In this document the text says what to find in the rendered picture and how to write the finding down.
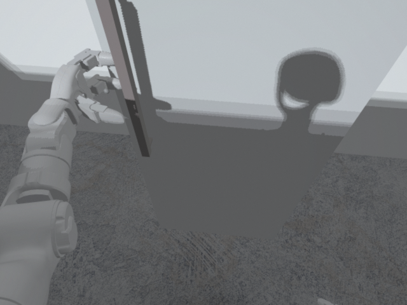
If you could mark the robot left hand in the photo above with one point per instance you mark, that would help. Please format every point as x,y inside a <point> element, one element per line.
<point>69,84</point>

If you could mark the handle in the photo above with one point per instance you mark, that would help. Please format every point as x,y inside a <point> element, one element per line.
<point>112,28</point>

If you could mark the fridge door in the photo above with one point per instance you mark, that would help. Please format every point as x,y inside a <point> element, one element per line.
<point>246,100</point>

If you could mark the left robot forearm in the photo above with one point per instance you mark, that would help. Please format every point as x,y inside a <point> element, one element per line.
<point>46,161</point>

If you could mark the left robot upper arm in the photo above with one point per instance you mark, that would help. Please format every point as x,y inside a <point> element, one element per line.
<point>33,238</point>

